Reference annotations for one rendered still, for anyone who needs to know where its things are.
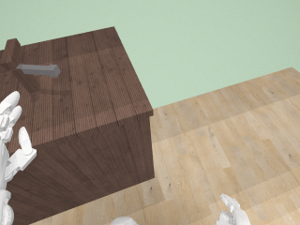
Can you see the robot left hand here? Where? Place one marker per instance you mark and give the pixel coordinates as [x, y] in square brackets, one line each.
[9, 115]

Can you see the robot right hand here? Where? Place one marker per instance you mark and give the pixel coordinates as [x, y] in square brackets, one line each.
[238, 216]

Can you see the counter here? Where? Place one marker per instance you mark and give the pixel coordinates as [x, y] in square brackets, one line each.
[90, 125]

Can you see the tap lever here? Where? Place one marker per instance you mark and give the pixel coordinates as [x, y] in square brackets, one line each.
[51, 70]

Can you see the left robot forearm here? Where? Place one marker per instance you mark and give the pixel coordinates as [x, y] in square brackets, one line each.
[6, 212]

